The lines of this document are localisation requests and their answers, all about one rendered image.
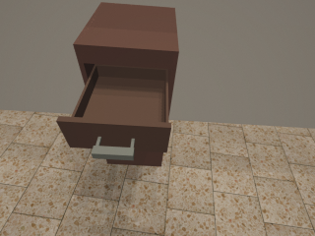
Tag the drawer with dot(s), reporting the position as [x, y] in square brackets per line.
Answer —
[118, 104]

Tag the cabinet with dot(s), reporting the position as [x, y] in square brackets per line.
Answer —
[132, 36]

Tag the handle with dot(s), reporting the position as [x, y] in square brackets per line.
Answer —
[115, 153]

